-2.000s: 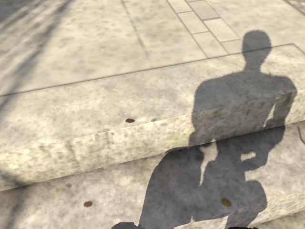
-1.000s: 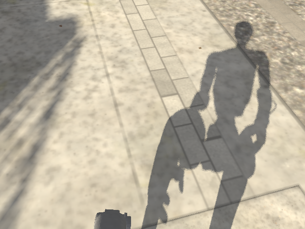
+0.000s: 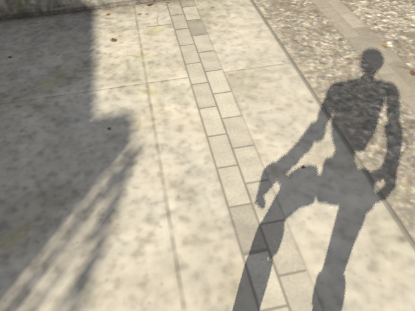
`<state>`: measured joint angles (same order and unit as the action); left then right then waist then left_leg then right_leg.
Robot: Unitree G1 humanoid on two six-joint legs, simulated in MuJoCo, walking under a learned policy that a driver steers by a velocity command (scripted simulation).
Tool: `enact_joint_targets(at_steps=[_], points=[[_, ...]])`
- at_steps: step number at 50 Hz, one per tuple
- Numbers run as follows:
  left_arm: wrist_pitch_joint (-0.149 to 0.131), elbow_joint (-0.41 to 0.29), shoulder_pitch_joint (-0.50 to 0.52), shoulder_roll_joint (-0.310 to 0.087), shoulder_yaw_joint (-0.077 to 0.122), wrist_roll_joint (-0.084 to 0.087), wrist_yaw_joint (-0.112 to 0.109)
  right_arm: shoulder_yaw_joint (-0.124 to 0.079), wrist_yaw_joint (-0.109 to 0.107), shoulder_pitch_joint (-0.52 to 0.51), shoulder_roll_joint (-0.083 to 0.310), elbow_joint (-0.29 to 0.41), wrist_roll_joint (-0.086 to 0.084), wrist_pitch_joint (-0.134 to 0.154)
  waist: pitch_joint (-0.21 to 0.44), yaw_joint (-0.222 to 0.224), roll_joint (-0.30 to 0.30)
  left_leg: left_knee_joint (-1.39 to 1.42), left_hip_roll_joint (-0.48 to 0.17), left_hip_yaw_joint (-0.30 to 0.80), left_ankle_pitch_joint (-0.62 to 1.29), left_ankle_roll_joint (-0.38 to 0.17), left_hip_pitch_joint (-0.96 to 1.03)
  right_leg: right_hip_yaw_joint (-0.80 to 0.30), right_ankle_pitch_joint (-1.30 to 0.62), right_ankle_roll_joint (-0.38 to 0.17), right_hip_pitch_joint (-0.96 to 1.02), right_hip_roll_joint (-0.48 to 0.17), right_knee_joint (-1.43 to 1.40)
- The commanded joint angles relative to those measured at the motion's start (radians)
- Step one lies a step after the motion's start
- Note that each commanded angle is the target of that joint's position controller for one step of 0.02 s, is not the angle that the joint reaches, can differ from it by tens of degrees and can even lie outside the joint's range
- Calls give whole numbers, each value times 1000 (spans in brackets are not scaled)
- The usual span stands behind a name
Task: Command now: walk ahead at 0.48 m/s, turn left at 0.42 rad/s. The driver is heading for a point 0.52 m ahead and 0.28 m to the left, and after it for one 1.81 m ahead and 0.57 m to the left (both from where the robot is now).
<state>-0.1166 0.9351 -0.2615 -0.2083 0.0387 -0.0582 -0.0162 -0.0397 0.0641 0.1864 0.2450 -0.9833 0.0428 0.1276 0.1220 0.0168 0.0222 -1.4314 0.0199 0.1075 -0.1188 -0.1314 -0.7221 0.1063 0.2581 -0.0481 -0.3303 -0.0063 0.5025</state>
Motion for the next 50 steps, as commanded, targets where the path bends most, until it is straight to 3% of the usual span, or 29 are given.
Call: enact_joint_targets(at_steps=[1, 4, 6, 9, 15, 17, 19, 20, 21, 22, 23, 24, 25, 26, 27, 28, 29, 32, 34, 37, 39, 42, 44, 45, 46, 47, 48, 49, 50], points=[[-9, -67, 69, 4, -16, -12, -15, 0, 27, -54, -2, 59, 3, -7, -21, -35, -78, -44, -70, 26, 105, 16, -266, -237, -110, -130, 178, -260, -310], [-16, -18, -43, -13, -15, -45, -5, 1, 32, -122, -17, 77, -4, -9, -51, -6, -72, 98, -77, 34, 200, 28, -348, -134, -303, -163, 251, -260, -335], [-24, 5, -87, -6, -23, -52, 13, -9, 27, -144, -8, 80, 1, -7, -60, -3, -63, 246, -83, 32, 279, 34, -337, -67, -419, -176, 283, -258, -346], [-32, 28, -108, -6, -33, -26, 32, -11, 30, -180, -29, 85, 4, -22, -87, -13, -78, 436, -103, -52, 323, 51, -221, 36, -540, -169, 264, -250, -372], [-40, 107, -207, -43, -20, -21, 36, -12, 34, -296, -44, 126, -9, -62, -165, 11, -67, 707, -93, -118, 179, 29, -175, 127, -758, -110, 501, -271, -365], [-35, 99, -224, -70, -4, 2, 18, -23, 29, -317, -27, 148, -18, -58, -150, 3, -89, 774, -55, -173, 77, 32, -72, 156, -954, -81, 551, -272, -299], [-23, 68, -195, -126, 22, -1, -1, -46, 18, -260, 22, 140, -29, -43, -129, -33, -119, 815, -1, -194, 21, 29, 48, 167, -1139, -43, 570, -278, -207], [-17, 48, -169, -144, 33, 3, -7, -60, 6, -204, 52, 127, -40, -31, -112, -62, -118, 898, 36, -204, 99, 9, 137, 183, -1193, -19, 561, -262, -131], [-13, 32, -162, -138, 32, 5, -2, -72, -12, -132, 85, 110, -48, -18, -50, -89, -112, 920, 71, -206, 259, -33, 343, 183, -1224, 16, 468, -224, -26], [-15, 9, -229, -75, 15, -6, -5, -80, -36, 35, 118, 78, -24, -12, 159, -84, -31, 765, -24, -76, 576, -166, 822, 170, -953, 109, 177, -180, 225], [-21, -56, -253, -1, -24, -24, 4, -87, -59, 267, 182, 32, -2, -10, 393, -109, 187, 843, -277, 359, 739, -392, 1292, 111, 115, 230, -203, -16, 576], [-13, -67, -47, -128, 34, 111, -20, -113, -63, 133, 247, 110, -54, -61, 164, -142, 67, 944, -361, 587, 976, -390, 1097, -13, 422, 226, -369, 139, 966], [-22, -112, 8, -102, 27, 114, -15, -99, -76, 67, 239, 136, -54, -72, 150, -108, -4, 971, -316, 393, 1020, -300, 961, -155, 344, 176, -391, 35, 1032], [-26, -141, 53, -66, 18, 96, -18, -88, -82, 27, 189, 167, -53, -76, 125, -90, -6, 995, -277, 315, 899, -250, 818, -168, 260, 133, -368, 11, 982], [-18, -162, 76, -72, 27, 72, -27, -74, -79, 4, 139, 180, -60, -79, 66, -56, -42, 1021, -229, 258, 778, -207, 679, -170, 202, 115, -352, -15, 939], [-5, -183, 69, -90, 37, 60, -33, -63, -82, -30, 102, 202, -61, -87, 53, -22, -31, 1046, -206, 234, 652, -201, 586, -179, 178, 106, -320, -36, 921], [8, -195, 48, -88, 40, 56, -32, -53, -84, -50, 79, 222, -49, -94, 43, 6, -19, 1069, -191, 222, 562, -200, 491, -177, 174, 97, -289, -42, 898], [43, -231, 25, -89, 43, 41, -50, -69, -90, -85, 156, 289, -27, -102, 25, 43, -6, 1095, -159, 210, 486, -190, 302, -154, 125, 114, -246, -37, 687], [60, -249, 68, -78, 33, 30, -57, -78, -94, -62, 180, 310, -36, -115, 51, 27, 12, 1088, -143, 226, 419, -174, 293, -155, 49, 131, -231, -22, 553], [76, -280, 145, -100, 32, 42, -57, -85, -115, -56, 180, 338, -56, -141, 83, -2, 59, 1082, -108, 272, 133, -118, 320, -193, -49, 147, -206, 1, 429], [79, -298, 190, -113, 33, 48, -57, -88, -124, -58, 174, 354, -60, -154, 63, -20, 90, 1075, -99, 313, -27, -95, 353, -215, -46, 148, -222, 7, 353], [68, -309, 206, -128, 38, 57, -49, -89, -126, -47, 161, 373, -58, -165, 43, -32, 131, 1029, -95, 372, -14, -79, 416, -228, 13, 139, -187, 25, 224], [60, -290, 148, -127, 44, 63, -39, -81, -127, -61, 132, 387, -72, -168, 40, 7, 146, 956, -66, 378, 107, -42, 426, -212, -55, 117, -48, 32, 19], [56, -275, 98, -143, 53, 61, -33, -76, -128, -53, 110, 395, -78, -169, 40, 25, 122, 889, -20, 351, 70, -4, 376, -217, -166, 93, 76, -9, -90], [63, -285, 84, -203, 68, 40, -35, -59, -120, 7, 53, 401, -61, -171, 74, -16, -60, 671, 71, 221, -249, 50, 251, -372, -357, 6, 223, -227, -91], [79, -293, 88, -254, 82, -7, -35, -71, -113, 6, 90, 450, -62, -159, 24, -42, -386, 462, 194, 54, -548, 123, 26, -655, -584, -206, 244, -410, -158], [83, -322, 103, -203, 77, -6, -40, -99, -102, 3, 184, 435, -47, -142, 55, -31, -303, 208, 113, 72, -517, 167, -26, -687, -571, -282, 234, -463, -158], [91, -345, 144, -151, 64, 8, -47, -109, -97, 2, 213, 410, -61, -145, 44, -32, -206, 116, 84, 55, -437, 182, -1, -544, -505, -234, 194, -390, -136], [99, -357, 191, -126, 55, 29, -48, -107, -101, 29, 199, 379, -65, -163, 12, -49, -154, 75, 59, 29, -378, 201, 18, -433, -436, -171, 161, -308, -120]])
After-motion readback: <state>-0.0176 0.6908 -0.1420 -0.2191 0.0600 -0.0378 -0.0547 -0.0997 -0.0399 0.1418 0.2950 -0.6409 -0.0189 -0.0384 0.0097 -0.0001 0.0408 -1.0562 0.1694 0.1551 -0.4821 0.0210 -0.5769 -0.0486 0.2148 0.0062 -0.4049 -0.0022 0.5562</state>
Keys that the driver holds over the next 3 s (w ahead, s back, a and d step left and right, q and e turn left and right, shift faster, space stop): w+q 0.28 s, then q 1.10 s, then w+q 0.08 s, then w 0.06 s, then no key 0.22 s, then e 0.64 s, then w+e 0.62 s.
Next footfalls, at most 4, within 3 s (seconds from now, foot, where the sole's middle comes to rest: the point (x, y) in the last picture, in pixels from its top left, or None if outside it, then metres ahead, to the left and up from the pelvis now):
0.42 left None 0.36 0.18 -0.77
0.90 right None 0.48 0.00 -0.77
1.28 left None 0.27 0.19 -0.77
1.72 right None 0.49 0.10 -0.77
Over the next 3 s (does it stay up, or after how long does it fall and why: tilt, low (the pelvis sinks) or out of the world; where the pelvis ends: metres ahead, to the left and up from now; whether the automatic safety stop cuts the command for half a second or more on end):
stays up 0.52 0.18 0.00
